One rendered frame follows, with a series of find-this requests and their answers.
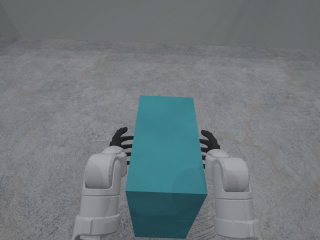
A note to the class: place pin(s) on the robot right hand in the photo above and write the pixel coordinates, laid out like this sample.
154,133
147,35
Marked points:
211,143

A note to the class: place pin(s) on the right robot forearm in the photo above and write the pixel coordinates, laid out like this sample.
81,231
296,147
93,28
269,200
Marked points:
235,216

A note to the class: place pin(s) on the left robot forearm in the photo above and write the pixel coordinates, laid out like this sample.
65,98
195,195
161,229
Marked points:
99,215

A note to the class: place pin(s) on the robot left hand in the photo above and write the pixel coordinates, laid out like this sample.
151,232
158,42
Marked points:
117,140

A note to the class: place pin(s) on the carton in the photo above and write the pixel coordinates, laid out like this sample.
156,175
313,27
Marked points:
166,185

